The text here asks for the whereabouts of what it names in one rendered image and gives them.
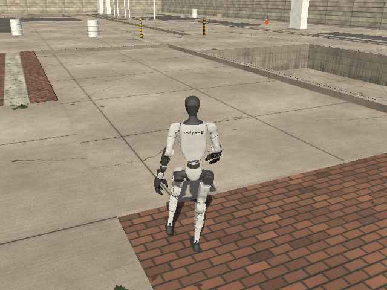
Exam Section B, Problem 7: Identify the robot left hand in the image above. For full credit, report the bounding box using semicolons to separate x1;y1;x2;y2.
154;177;168;195

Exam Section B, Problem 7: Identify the right robot shin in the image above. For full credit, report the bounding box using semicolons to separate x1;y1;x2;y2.
193;203;206;243

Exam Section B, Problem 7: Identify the robot left upper arm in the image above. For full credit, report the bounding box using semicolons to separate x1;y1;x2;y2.
165;122;180;157

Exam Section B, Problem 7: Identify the right robot forearm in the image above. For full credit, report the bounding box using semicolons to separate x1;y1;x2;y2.
213;145;222;159

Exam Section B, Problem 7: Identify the robot right hand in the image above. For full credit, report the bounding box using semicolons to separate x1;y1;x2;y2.
205;153;220;164

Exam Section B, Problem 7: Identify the robot right upper arm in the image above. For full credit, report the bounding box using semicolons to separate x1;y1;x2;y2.
206;121;221;153

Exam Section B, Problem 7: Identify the left robot forearm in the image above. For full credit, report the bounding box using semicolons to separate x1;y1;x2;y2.
156;147;170;179

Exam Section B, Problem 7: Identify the robot torso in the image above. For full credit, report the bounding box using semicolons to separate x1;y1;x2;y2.
179;119;207;181

